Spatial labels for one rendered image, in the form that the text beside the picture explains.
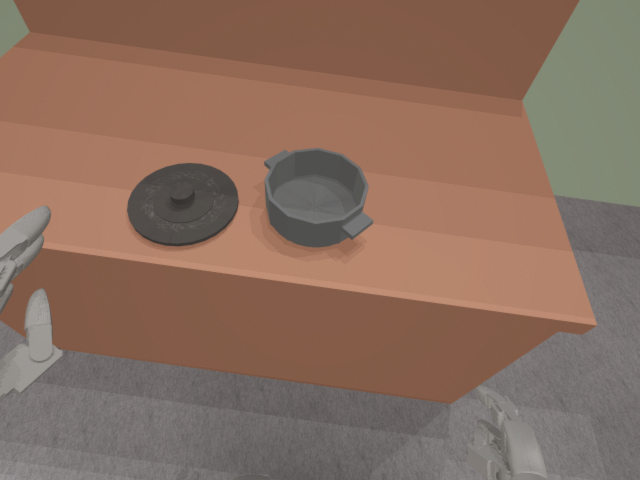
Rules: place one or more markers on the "lid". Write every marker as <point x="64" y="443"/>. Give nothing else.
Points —
<point x="155" y="217"/>

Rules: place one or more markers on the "knob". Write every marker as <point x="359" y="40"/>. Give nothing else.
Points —
<point x="181" y="193"/>

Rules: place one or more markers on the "pot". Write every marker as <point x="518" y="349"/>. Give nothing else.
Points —
<point x="315" y="197"/>

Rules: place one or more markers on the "table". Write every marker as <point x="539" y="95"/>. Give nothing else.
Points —
<point x="466" y="267"/>

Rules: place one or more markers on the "right robot hand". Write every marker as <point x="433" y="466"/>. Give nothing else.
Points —
<point x="511" y="451"/>

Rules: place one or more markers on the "left robot hand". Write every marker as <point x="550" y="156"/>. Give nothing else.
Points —
<point x="19" y="245"/>

